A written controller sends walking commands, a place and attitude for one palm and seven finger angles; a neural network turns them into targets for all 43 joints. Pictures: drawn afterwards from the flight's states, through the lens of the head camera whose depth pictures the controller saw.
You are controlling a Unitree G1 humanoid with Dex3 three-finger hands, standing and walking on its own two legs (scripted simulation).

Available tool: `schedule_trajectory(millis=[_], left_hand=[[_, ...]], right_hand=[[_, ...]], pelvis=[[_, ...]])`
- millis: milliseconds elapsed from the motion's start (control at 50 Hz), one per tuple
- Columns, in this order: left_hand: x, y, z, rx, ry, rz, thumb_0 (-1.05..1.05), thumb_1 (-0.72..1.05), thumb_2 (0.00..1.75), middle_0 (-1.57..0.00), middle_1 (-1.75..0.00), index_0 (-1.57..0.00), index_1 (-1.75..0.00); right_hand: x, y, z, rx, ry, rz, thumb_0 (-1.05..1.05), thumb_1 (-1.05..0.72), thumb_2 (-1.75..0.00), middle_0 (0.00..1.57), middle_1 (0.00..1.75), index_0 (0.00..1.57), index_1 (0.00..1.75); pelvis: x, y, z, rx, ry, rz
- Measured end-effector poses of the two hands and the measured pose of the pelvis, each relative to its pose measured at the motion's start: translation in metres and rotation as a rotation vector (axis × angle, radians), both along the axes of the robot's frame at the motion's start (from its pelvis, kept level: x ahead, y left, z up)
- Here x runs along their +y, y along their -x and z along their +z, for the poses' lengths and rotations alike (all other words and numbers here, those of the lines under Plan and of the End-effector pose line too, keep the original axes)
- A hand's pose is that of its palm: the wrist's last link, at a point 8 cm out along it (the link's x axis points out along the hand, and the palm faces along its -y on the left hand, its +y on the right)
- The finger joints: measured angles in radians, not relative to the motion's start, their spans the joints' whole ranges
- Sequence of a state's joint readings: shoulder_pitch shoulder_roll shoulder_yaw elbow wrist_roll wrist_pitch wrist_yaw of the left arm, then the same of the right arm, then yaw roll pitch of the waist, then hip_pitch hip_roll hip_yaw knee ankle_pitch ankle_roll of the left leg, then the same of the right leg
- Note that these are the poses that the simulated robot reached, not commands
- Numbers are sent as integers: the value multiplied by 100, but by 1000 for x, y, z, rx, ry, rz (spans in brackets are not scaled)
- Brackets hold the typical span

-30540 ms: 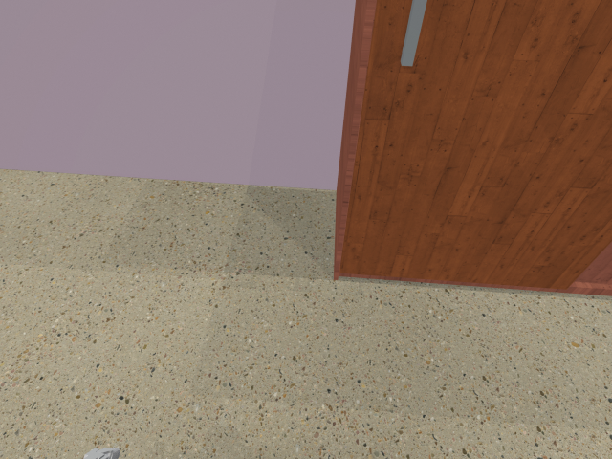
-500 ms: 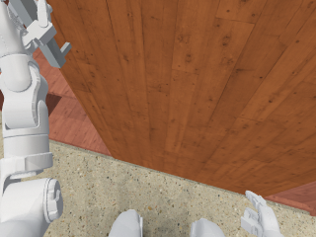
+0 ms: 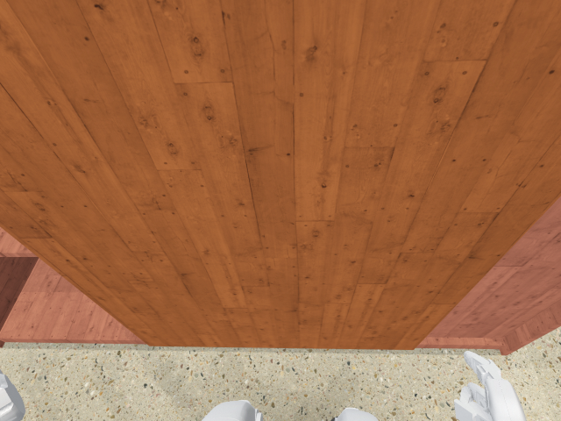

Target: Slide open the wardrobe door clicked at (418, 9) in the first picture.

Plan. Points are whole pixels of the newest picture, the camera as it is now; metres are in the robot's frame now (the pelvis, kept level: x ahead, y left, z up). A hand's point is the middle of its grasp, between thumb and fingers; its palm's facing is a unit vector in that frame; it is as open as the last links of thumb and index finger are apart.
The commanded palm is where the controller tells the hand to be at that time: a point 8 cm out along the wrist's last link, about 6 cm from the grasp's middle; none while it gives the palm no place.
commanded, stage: stop walking and hold the door there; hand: left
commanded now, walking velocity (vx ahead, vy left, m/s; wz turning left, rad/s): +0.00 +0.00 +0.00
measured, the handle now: out of the picture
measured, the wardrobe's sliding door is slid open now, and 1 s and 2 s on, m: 0.56 0.56 0.56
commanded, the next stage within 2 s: none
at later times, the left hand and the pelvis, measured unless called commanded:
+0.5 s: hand out of the picture +0.34 +0.40 +0.25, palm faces +0.67 -0.73 -0.12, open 6.5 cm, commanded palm +0.29 +0.44 +0.21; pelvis -0.06 +0.01 +0.00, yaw -7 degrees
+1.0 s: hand out of the picture +0.34 +0.40 +0.25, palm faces +0.67 -0.73 -0.12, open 6.6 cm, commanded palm +0.29 +0.43 +0.21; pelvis -0.07 +0.01 +0.00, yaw -8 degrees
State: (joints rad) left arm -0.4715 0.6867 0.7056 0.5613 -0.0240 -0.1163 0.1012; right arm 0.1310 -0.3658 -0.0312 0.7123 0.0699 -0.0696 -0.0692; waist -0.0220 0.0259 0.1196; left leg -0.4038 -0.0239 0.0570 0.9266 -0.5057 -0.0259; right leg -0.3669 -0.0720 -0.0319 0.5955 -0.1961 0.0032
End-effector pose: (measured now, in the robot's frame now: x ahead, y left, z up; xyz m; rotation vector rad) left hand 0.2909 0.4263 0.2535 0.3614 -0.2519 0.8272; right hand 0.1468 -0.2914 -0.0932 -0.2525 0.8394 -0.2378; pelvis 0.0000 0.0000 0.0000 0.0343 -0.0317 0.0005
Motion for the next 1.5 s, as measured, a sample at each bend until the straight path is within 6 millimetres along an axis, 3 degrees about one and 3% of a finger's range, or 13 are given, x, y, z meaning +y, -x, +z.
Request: schedule_trajectory(millis=[100, 180, 260, 420, 560, 720, 920, 1040, 1140, 1240, 1320, 1420, 1500], left_hand=[[1, -2, -5, -71, 42, -64, -17, 58, 79, -46, -140, -25, -132], [0, -2, -5, -67, 65, -83, -15, 62, 77, -46, -140, -22, -131], [-1, -1, -2, -28, 75, -81, -14, 63, 74, -46, -140, -23, -133], [-1, 1, 2, 16, 113, -80, -13, 63, 73, -46, -140, -26, -134], [1, 0, 2, 10, 164, -131, -12, 62, 74, -46, -140, -30, -135], [-4, 2, 3, 25, 200, -113, -9, 67, 72, -45, -140, -25, -133], [-3, 1, 1, 15, 174, -117, -10, 65, 75, -45, -140, -25, -133], [-2, 1, 1, 22, 147, -113, -12, 63, 76, -45, -140, -25, -134], [4, -1, -1, 31, 116, -158, -15, 61, 77, -45, -140, -30, -136], [11, -5, -5, 21, 62, -223, -19, 60, 79, -46, -140, -38, -138], [12, -5, -5, 14, 50, -242, -18, 62, 77, -46, -140, -37, -139], [10, -3, -5, 31, 78, -239, -17, 65, 74, -46, -140, -33, -140], [12, -3, -5, 45, 51, -253, -19, 65, 71, -46, -140, -32, -140]], right_hand=[[-10, 50, 12, 39, 75, -63, 1, -90, -90, 20, 30, 20, 30], [1, 85, 18, 56, 58, -114, 1, -90, -90, 19, 30, 20, 30], [15, 113, 13, 81, 10, -127, 1, -90, -90, 20, 30, 20, 30], [15, 158, -6, 122, -31, -181, 1, -90, -90, 20, 30, 20, 30], [10, 194, 3, 138, 25, -235, 1, -90, -90, 20, 30, 20, 30], [9, 217, 4, 156, 18, -246, 1, -90, -90, 20, 30, 20, 30], [5, 219, -3, 200, 24, -250, 1, -90, -90, 20, 30, 20, 30], [9, 198, -5, 177, 8, -222, 1, -90, -90, 20, 30, 20, 30], [15, 174, -5, 155, 25, -184, 1, -90, -90, 20, 30, 20, 30], [33, 151, -4, 112, 60, -149, 1, -90, -90, 20, 30, 20, 30], [62, 137, -4, 71, 10, -125, 1, -90, -90, 20, 30, 20, 30], [100, 132, -13, 56, -97, -54, 1, -90, -90, 20, 30, 20, 30], [117, 138, -27, 95, -137, -14, 0, -90, -90, 20, 30, 20, 30]], pelvis=[[7, 10, -4, -3, 40, -6], [7, 16, 4, 4, 50, -45], [3, 25, 8, 21, 57, -74], [1, 51, 3, 23, 66, -119], [12, 64, 5, 7, 50, -140], [6, 79, 6, 7, 46, -153], [7, 71, 3, 16, 48, -152], [8, 66, 2, 21, 55, -134], [25, 66, 2, 18, 39, -105], [51, 71, -5, 10, 22, -69], [63, 81, -4, 11, 14, -98], [70, 93, -1, 39, 19, -97], [82, 100, -2, 42, 9, -89]])
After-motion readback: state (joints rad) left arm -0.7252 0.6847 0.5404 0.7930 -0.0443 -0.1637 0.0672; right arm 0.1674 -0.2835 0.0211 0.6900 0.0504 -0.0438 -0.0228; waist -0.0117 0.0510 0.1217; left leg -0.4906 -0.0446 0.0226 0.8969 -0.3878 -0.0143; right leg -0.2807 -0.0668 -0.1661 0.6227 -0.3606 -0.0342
